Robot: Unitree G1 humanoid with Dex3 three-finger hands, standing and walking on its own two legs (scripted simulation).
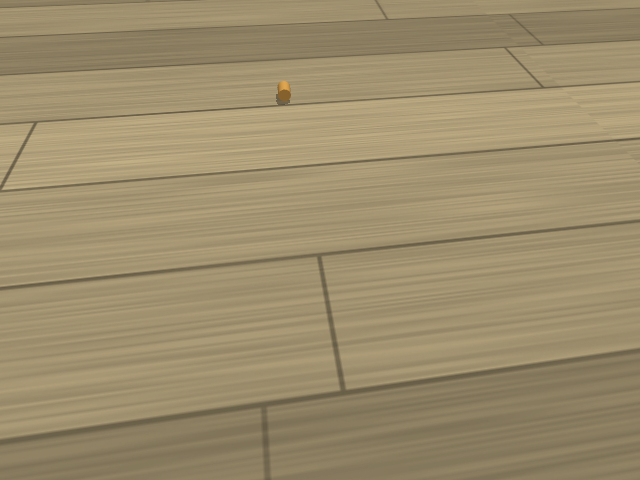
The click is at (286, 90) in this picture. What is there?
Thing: lying can
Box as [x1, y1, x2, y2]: [278, 81, 290, 100]
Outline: 281,81 278,84 278,96 282,100 287,100 290,97 289,85 287,82
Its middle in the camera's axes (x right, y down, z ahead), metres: -0.21 -0.87 +2.30
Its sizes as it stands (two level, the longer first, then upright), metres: 0.094 0.073 0.073
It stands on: the floor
